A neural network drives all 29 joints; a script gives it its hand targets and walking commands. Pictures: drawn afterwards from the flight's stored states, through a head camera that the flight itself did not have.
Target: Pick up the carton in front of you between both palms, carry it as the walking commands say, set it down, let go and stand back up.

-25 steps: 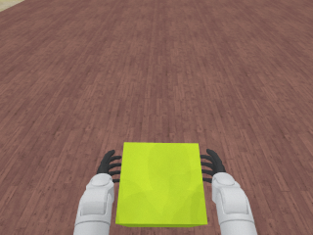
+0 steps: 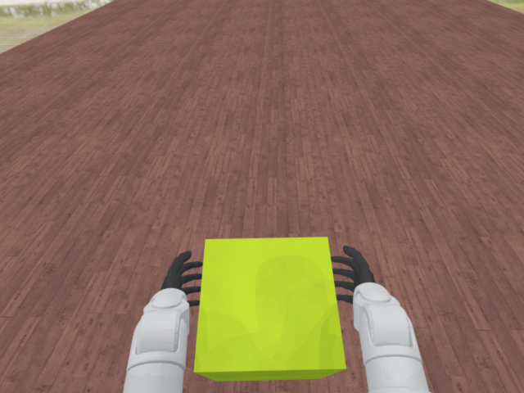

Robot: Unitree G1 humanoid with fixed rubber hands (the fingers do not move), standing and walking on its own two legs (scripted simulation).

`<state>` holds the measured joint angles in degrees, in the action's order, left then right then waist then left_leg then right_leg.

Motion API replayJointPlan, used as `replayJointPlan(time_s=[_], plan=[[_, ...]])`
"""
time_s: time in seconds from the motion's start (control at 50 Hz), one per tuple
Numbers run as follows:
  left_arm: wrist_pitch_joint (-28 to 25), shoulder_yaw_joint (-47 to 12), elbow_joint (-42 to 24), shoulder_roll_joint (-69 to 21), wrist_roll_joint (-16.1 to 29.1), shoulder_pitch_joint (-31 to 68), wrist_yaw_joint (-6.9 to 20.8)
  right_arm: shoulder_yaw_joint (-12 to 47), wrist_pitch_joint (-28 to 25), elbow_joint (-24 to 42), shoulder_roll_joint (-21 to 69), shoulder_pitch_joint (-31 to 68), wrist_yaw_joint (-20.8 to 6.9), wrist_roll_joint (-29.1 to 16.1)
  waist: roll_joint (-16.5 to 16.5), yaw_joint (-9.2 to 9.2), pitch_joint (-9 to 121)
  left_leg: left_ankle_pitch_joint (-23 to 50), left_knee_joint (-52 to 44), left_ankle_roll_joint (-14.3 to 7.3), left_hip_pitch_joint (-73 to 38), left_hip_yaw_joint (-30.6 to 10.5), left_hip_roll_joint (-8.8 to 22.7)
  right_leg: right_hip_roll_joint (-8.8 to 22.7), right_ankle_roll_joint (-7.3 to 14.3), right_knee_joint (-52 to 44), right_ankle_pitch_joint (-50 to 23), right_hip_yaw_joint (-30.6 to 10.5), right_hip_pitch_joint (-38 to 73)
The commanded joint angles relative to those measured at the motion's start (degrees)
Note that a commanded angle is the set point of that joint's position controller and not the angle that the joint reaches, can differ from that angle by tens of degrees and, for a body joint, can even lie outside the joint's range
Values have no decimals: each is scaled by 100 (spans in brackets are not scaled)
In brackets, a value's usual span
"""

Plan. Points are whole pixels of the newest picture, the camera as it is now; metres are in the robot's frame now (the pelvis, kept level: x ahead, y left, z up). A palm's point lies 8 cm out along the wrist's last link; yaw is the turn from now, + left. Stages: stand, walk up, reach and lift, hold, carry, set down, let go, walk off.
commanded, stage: hold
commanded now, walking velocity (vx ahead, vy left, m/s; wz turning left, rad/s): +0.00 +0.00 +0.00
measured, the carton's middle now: (267, 315) +0.32 +0.00 -0.08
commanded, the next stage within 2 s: set down in 0.40 s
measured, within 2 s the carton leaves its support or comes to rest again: neither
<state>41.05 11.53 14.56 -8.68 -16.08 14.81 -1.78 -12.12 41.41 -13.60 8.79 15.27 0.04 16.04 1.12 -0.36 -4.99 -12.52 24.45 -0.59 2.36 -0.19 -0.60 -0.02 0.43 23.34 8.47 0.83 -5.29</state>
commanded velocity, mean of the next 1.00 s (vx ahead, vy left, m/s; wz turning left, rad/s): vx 0.00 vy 0.00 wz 0.00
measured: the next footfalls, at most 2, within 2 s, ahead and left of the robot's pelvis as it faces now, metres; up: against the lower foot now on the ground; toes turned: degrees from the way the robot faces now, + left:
none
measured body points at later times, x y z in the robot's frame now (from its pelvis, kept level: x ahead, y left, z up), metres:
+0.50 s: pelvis +0.01 -0.01 +0.00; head -0.03 -0.02 +0.45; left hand +0.31 +0.15 +0.04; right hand +0.32 -0.15 +0.03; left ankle +0.02 +0.11 -0.74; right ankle +0.06 -0.11 -0.74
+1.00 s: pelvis -0.01 +0.01 -0.05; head +0.17 +0.00 +0.36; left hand +0.36 +0.14 -0.13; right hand +0.35 -0.16 -0.13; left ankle +0.02 +0.11 -0.74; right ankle +0.06 -0.11 -0.74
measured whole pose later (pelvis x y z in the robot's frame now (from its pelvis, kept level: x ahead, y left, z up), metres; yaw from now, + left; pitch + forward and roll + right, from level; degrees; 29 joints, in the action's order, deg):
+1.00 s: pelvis -0.01 +0.01 -0.05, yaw +1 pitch +22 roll +0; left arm 11.7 21.5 32.6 -10.4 -17.1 29.2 -4.9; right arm -25.3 12.7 -28.3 10.6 28.8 3.2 17.9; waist 1.8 -2.5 -0.1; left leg -18.5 48.7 -0.8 52.1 -3.1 -4.0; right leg -2.0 -1.0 46.9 14.5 -4.0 -54.3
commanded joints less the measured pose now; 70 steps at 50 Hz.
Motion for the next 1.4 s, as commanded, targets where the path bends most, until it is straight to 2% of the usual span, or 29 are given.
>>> replayJointPlan(time_s=[0.0,0.1,0.14,0.16,0.2,0.28,0.3,0.38,0.42,0.56,0.64,0.68,0.7,0.74,0.8,0.82,0.84,0.92,0.94,0.96,0.98,1.0,1.02,1.08,1.12,1.2,1.24,1.26,1.38], plan=[[-400,-2974,-349,-5510,1563,3038,1480,3308,-351,430,5344,3017,-1530,-1557,-236,120,1722,47,-712,-132,649,-532,-329,-469,34,-283,-207,-514,1005],[-418,-3226,-614,-5458,1763,3071,1531,3206,-332,219,5354,2736,-1511,-1553,-405,26,1599,-196,-571,-150,970,-520,-271,-346,76,-320,266,-633,1238],[-380,-3039,-423,-5454,1608,3194,1554,3289,-319,493,5481,3083,-1497,-1536,-76,140,1623,-343,-685,-186,868,-479,-340,-398,3,-189,66,-634,985],[-336,-2818,-285,-5503,1508,3324,1612,2935,-288,125,5323,3093,-1499,-1459,183,-74,1418,-378,-505,-109,1025,-451,-435,-379,75,-235,372,-643,946],[-356,-2859,-178,-5546,1421,3426,1584,2962,-299,8,5642,3318,-1545,-1506,-214,179,1650,-839,-516,-151,981,-531,-344,-332,69,-243,950,-713,1149],[-356,-2774,-223,-5710,1463,3338,1583,3080,-319,-59,5453,3359,-1599,-1599,42,133,1727,-439,-422,-98,812,-494,-381,-236,99,-347,960,-778,868],[-413,-2910,-153,-5844,1642,3496,1593,3157,-328,175,5591,3486,-1575,-1550,-350,87,1713,-575,-512,-199,1062,-603,-233,-346,36,-190,964,-638,926],[-267,-2901,-40,-5661,1629,3616,1641,2894,-258,-218,5629,3140,-1560,-1514,-150,-80,1595,13,-508,-72,547,-510,-330,-371,44,-270,38,-647,571],[-264,-2864,-222,-5464,1460,3426,1575,2883,-249,-195,5618,3011,-1595,-1474,212,148,1525,114,-560,-41,539,-515,-332,-324,-8,-347,106,-673,497],[-520,-2441,430,-5402,1169,3554,1598,2630,-588,-416,5580,3496,-1477,-1340,-23,175,1780,321,-390,-81,812,-486,-390,-349,-20,-95,-378,-659,567],[-920,-1618,1415,-5157,764,4017,1561,1275,-933,-1894,5095,3538,-1376,-609,-159,-211,1106,-449,56,-41,1478,-427,-383,-366,106,173,582,-570,-87],[-1174,-1021,1652,-4959,281,4030,1469,989,-1209,-1785,4862,3825,-1260,-379,262,-125,1068,-290,222,-37,1897,-393,-463,-413,129,445,184,-563,-368],[-1339,-849,1712,-4899,282,4077,1417,958,-1349,-1642,4712,4051,-1255,-212,-210,1,1377,-265,358,-79,2029,-443,-436,-470,51,722,196,-481,-545],[-1753,-831,1848,-4456,33,4360,1341,593,-1757,-2039,4613,4170,-1180,-74,-162,37,1628,174,657,-86,2517,-447,-423,-534,-49,1001,-262,-411,-994],[-2355,-817,2085,-4251,88,4447,1276,520,-2288,-2231,4205,3860,-1074,99,82,-422,2239,606,1171,0,2964,-326,-567,-537,-36,1500,-1075,-528,-1343],[-2479,-1027,2047,-4361,85,3793,1235,828,-2423,-2084,4409,3585,-1069,-85,-181,-10,2539,1133,1280,17,2995,-335,-583,-612,-34,1545,-1333,-409,-1381],[-2620,-1087,2201,-4704,110,3699,1187,947,-2603,-1997,4424,3830,-1116,-281,198,-115,3035,1319,1373,63,3007,-407,-641,-583,-53,1774,-1609,-535,-1324],[-3190,-1572,2277,-4829,289,3878,1154,1637,-3168,-1625,4610,4356,-1086,-362,-67,-118,4550,1883,2066,126,3410,-347,-649,-690,-149,2401,-1933,-338,-2046],[-3343,-2139,1834,-4931,586,4250,1100,1785,-3248,-1723,4957,3806,-1109,-411,-57,-498,4858,2164,2291,162,3575,-417,-687,-686,-122,2591,-2292,-441,-2489],[-3405,-2179,1876,-4921,651,4261,1072,1926,-3308,-1675,5044,3957,-1172,-589,-2,-196,5505,2407,2439,225,3527,-331,-726,-699,-156,2658,-2151,-401,-2506],[-3571,-2354,1476,-4776,820,4848,1025,2150,-3395,-1554,4910,4379,-1166,-736,-15,-380,6185,1982,2704,261,4006,-314,-716,-648,-103,3073,-2342,-414,-2242],[-3586,-2422,1600,-4839,819,4672,949,1917,-3407,-2022,4573,4346,-1160,-576,206,-187,5790,2005,2725,303,4319,-323,-768,-651,-71,3139,-2282,-486,-2681],[-3659,-2711,1071,-4587,1026,5477,908,2089,-3399,-1838,4872,4111,-1165,-519,-409,-733,6298,1824,2906,274,4544,-318,-774,-708,-75,3359,-2350,-355,-2911],[-3538,-2735,1452,-4955,948,5058,763,2399,-3366,-1798,4752,4609,-1059,-840,340,-156,6721,1337,3353,357,4753,-220,-784,-717,-142,3749,-1394,-369,-3682],[-3437,-2568,1596,-4788,923,5389,791,2183,-3254,-1882,4832,4467,-1113,-771,241,-660,6289,691,3418,264,5059,-321,-768,-792,-111,3831,-711,-207,-4504],[-3132,-2551,1897,-4760,958,6016,904,2179,-2949,-1797,5028,5547,-1027,-902,145,-324,6414,-104,3785,109,5748,-188,-884,-840,-233,4252,-125,-117,-4782],[-2998,-2244,2125,-4622,828,6217,1031,2245,-2781,-1808,5019,5840,-973,-859,33,-455,6452,-357,4184,141,6283,-144,-880,-793,-367,4423,158,-107,-4879],[-2984,-2083,2272,-4672,758,6355,1093,2034,-2769,-2063,5159,5802,-924,-900,-5,-193,6119,-590,4349,144,6791,-51,-924,-798,-239,4484,418,-339,-4836],[-2710,-1429,3298,-4636,622,6226,1253,1455,-2622,-2222,4632,5888,-906,-603,50,-625,6050,-777,4795,152,7538,-60,-936,-768,-340,4871,400,-56,-5603]])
